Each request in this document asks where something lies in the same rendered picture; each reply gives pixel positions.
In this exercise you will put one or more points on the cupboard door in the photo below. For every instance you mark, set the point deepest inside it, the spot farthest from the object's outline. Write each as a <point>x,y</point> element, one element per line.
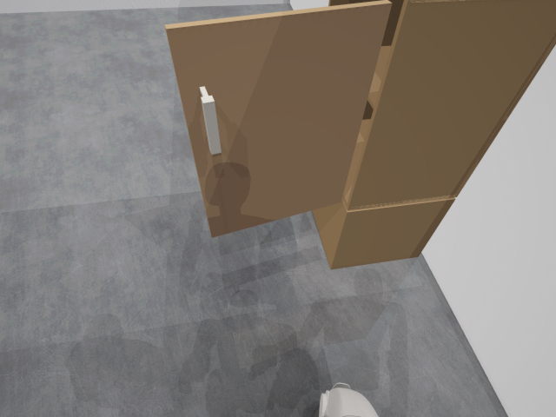
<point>290,91</point>

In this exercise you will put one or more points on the robot right thigh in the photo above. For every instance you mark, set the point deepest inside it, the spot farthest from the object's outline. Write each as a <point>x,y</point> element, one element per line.
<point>343,402</point>

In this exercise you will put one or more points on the handle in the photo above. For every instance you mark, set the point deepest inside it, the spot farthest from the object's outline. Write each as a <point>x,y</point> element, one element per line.
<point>208,107</point>

